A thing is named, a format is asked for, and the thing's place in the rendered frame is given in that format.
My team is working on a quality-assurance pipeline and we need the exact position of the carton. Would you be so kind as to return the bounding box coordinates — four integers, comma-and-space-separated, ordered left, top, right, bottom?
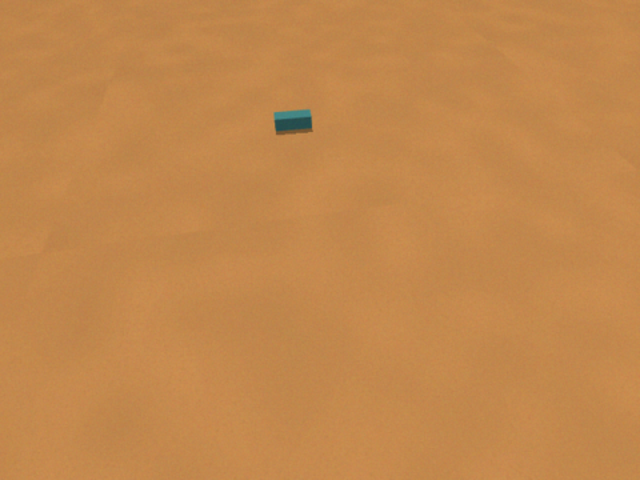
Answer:
274, 109, 312, 131

